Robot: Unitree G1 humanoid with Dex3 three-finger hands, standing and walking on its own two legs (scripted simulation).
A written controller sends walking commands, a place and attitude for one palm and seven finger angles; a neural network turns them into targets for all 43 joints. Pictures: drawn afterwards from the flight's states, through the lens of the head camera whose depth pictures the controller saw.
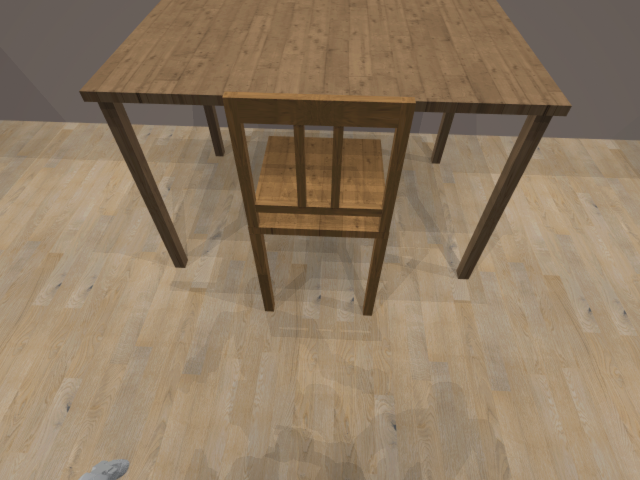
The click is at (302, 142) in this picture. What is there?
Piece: chair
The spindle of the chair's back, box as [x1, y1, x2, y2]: [293, 125, 306, 206]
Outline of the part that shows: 293,125 298,206 305,206 306,194 304,129 303,125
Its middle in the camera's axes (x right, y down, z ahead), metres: -0.05 -0.17 +0.91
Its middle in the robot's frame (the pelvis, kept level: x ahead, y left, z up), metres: +0.78 +0.09 -0.11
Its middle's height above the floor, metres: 0.66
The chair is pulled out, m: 0.00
